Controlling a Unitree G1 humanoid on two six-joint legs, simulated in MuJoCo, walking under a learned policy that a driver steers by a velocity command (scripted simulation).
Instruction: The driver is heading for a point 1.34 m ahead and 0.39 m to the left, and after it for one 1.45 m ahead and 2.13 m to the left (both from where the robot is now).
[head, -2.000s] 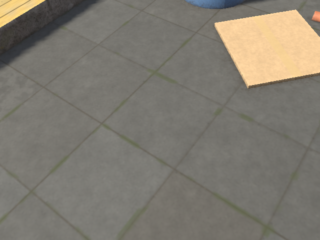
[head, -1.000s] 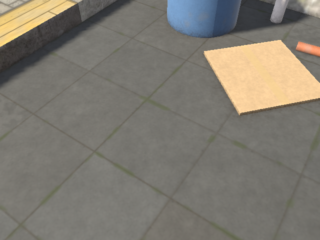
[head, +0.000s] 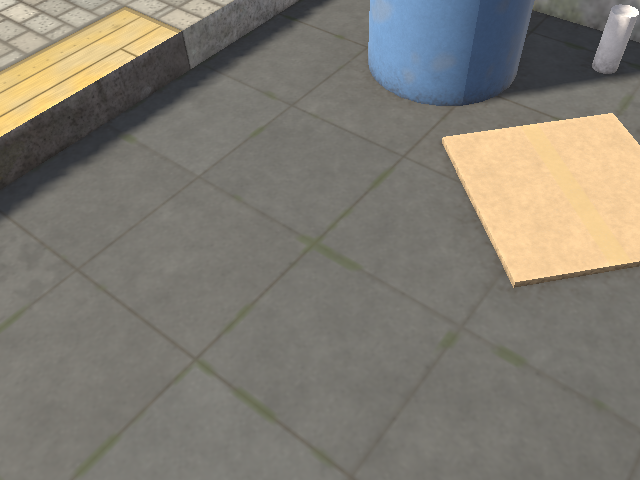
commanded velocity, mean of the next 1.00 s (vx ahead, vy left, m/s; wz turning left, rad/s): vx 0.45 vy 0.00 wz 0.21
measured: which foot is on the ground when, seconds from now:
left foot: up 0.00-0.18, down 0.20-0.74, up 0.76-1.00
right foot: down 0.00-0.22, up 0.24-0.70, down 0.72-1.00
